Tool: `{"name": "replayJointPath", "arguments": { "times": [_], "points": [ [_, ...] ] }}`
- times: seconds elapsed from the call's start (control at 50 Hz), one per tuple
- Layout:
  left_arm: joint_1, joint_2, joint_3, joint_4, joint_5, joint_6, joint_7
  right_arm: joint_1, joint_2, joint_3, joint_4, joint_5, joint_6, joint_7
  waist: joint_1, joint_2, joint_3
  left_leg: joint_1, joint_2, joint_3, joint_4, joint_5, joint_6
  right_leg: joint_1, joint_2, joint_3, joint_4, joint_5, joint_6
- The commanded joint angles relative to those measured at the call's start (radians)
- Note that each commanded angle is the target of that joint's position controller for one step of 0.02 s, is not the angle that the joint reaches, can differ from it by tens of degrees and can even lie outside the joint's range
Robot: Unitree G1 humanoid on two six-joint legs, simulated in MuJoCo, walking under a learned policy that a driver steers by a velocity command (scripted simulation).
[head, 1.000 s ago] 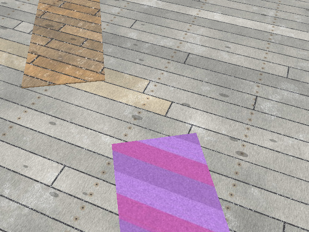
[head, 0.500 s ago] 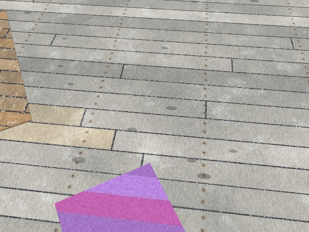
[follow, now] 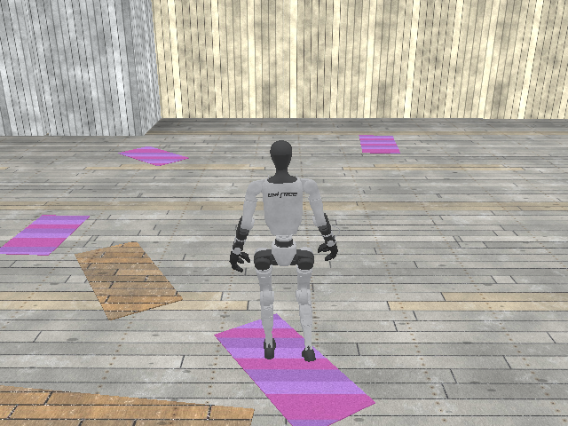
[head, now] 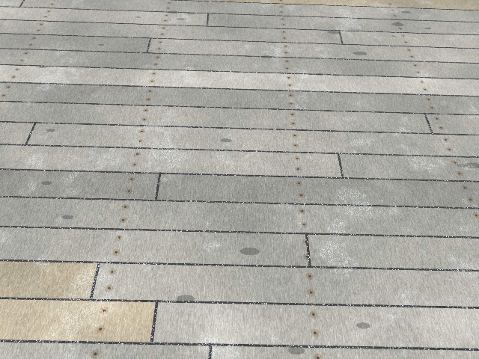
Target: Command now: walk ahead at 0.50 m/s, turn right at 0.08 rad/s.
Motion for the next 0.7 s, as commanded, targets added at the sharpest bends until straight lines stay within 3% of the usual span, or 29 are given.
{"name": "replayJointPath", "arguments": {
  "times": [0.02,0.08,0.18,0.24,0.32,0.38,0.4,0.42,0.44,0.46,0.48,0.5,0.52,0.54,0.56,0.6,0.62,0.66,0.7],
  "points": [
    [-0.028,0.1,0.031,-0.088,0.01,-0.014,0.002,0.036,-0.092,-0.013,-0.036,-0.011,-0.004,0.001,-0.007,0.123,-0.012,0.204,0.268,-0.367,-0.309,-0.051,0.155,-0.264,-0.131,0.024,-0.012,0.113,0.005],
    [-0.042,0.071,0.026,-0.093,0.014,-0.004,0.007,0.067,-0.125,-0.02,-0.013,-0.003,-0.012,-0.006,-0.002,0.118,-0.009,0.192,0.25,-0.265,-0.344,0.134,0.177,-0.286,-0.143,-0.004,-0.095,0.194,0.033],
    [-0.189,0.039,0.017,-0.132,0.016,-0.015,0.002,0.142,-0.139,-0.019,0.023,0.008,0.007,-0.025,-0.046,0.095,0.005,0.248,0.208,-0.14,-0.348,0.296,0.137,-0.313,-0.128,-0.04,-0.372,0.434,0.054],
    [-0.289,0.021,0.008,-0.161,0.009,-0.023,-0.014,0.199,-0.148,-0.016,0.048,0.014,0.016,-0.03,-0.085,0.092,0.033,0.287,0.213,-0.123,-0.347,0.269,0.128,-0.293,-0.103,-0.064,-0.512,0.51,0.049],
    [-0.404,0.024,0.004,-0.209,0.001,-0.036,-0.04,0.268,-0.15,-0.016,0.081,0.015,0.041,-0.034,-0.113,0.092,0.071,0.404,0.267,-0.157,-0.29,0.307,0.134,-0.327,-0.074,-0.073,-0.601,0.443,0.032],
    [-0.37,0.058,0.015,-0.216,0.003,-0.05,-0.05,0.252,-0.177,-0.025,0.083,0.02,0.057,-0.043,-0.059,0.12,0.052,0.447,0.295,-0.198,-0.201,0.471,0.12,-0.231,-0.041,-0.071,-0.657,0.327,0.001],
    [-0.298,0.085,0.028,-0.199,0.006,-0.054,-0.047,0.228,-0.192,-0.029,0.077,0.021,0.06,-0.046,-0.011,0.133,0.004,0.438,0.278,-0.189,-0.121,0.623,0.108,-0.107,-0.011,-0.093,-0.678,0.311,-0.015],
    [-0.149,0.13,0.05,-0.157,0.01,-0.057,-0.039,0.203,-0.181,-0.024,0.068,0.017,0.062,-0.046,0.067,0.125,-0.1,0.375,0.229,-0.154,0.032,0.685,0.08,0.128,-0.009,-0.101,-0.698,0.38,-0.048],
    [0.048,0.198,0.07,-0.122,0.029,-0.055,-0.024,0.176,-0.145,-0.009,0.035,0.001,0.055,-0.045,0.149,0.068,-0.262,0.158,0.173,-0.126,0.299,0.469,0.044,0.475,-0.164,0.048,-0.626,0.442,-0.115],
    [0.121,0.267,0.087,-0.099,0.035,-0.044,-0.023,0.33,-0.009,0.031,0.026,0.007,0.035,-0.038,0.096,-0.193,-0.428,-0.263,0.012,-0.071,0.676,-0.184,-0.026,0.871,-0.436,0.482,-0.665,0.304,-0.263],
    [0.136,0.167,0.063,-0.101,0.028,-0.036,-0.017,0.302,-0.098,0.01,0.048,0.028,0.021,-0.034,0.128,-0.167,-0.453,-0.354,0.028,-0.19,0.805,-0.409,-0.025,0.837,-0.453,0.606,-0.758,0.188,-0.254],
    [0.064,0.124,0.046,-0.102,0.022,-0.033,-0.011,0.202,-0.163,-0.013,0.012,0.051,0.019,-0.034,0.121,-0.118,-0.269,-0.418,0.077,-0.175,0.837,-0.34,-0.024,0.694,-0.413,0.439,-0.792,0.175,-0.202],
    [0.01,0.102,0.036,-0.103,0.022,-0.034,-0.012,0.131,-0.156,-0.014,0.0,0.036,0.02,-0.036,0.102,-0.047,-0.156,-0.379,0.12,-0.154,0.791,-0.269,-0.023,0.522,-0.363,0.294,-0.812,0.327,-0.159],
    [-0.056,0.08,0.03,-0.096,0.026,-0.035,-0.017,0.115,-0.13,-0.018,-0.008,0.028,0.029,-0.04,0.053,-0.027,-0.091,-0.36,0.14,-0.141,0.746,-0.209,-0.025,0.408,-0.327,0.219,-0.872,0.297,-0.15],
    [-0.093,0.074,0.03,-0.092,0.03,-0.044,-0.019,0.147,-0.114,-0.021,-0.005,0.029,0.045,-0.041,0.014,-0.077,-0.072,-0.292,0.174,-0.146,0.722,-0.169,-0.031,0.309,-0.315,0.173,-0.921,0.287,-0.157],
    [-0.139,0.056,0.03,-0.08,0.026,-0.058,-0.024,0.173,-0.071,-0.019,0.0,0.035,0.077,-0.039,-0.018,-0.069,-0.022,-0.243,0.188,-0.139,0.698,-0.145,-0.044,0.203,-0.293,0.076,-0.988,0.309,-0.16],
    [-0.154,0.07,0.036,-0.073,0.028,-0.062,-0.023,0.161,-0.064,-0.02,-0.009,0.033,0.086,-0.041,-0.031,-0.048,-0.003,-0.26,0.19,-0.139,0.674,-0.121,-0.049,0.185,-0.292,0.034,-1.005,0.331,-0.159],
    [-0.143,0.103,0.047,-0.052,0.035,-0.065,-0.015,0.115,-0.058,-0.021,-0.038,0.023,0.095,-0.043,-0.031,-0.039,0.023,-0.309,0.204,-0.151,0.606,-0.037,-0.062,0.179,-0.307,-0.026,-1.03,0.366,-0.168],
    [-0.13,0.109,0.048,-0.03,0.036,-0.058,-0.007,0.068,-0.047,-0.016,-0.053,0.011,0.085,-0.034,-0.023,-0.02,0.042,-0.289,0.182,-0.129,0.456,0.069,-0.065,0.182,-0.26,-0.13,-1.001,0.552,-0.149]
  ]
}}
